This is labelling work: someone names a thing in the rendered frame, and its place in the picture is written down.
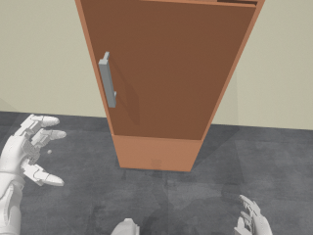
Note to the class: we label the robot left forearm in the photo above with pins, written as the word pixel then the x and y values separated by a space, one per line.
pixel 11 185

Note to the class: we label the cupboard door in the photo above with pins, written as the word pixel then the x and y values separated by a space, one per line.
pixel 169 61

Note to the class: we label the handle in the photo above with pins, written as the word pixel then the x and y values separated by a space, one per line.
pixel 105 71

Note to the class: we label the right robot hand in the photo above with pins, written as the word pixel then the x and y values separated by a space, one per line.
pixel 256 223

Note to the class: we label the robot left shin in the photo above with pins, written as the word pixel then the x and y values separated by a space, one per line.
pixel 128 219

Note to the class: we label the left robot hand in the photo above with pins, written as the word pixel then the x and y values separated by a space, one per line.
pixel 14 156

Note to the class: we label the left robot thigh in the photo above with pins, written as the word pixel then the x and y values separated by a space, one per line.
pixel 126 228

